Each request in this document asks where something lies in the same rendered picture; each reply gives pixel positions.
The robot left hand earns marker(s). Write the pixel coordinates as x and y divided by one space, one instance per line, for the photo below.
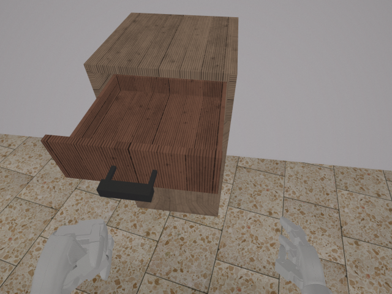
85 245

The cabinet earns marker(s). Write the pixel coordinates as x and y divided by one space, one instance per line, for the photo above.
173 46

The robot right hand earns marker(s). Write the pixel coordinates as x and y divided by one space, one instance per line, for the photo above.
303 266

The handle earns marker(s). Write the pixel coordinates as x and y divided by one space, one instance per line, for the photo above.
126 190

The drawer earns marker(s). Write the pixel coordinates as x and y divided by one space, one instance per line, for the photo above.
140 124

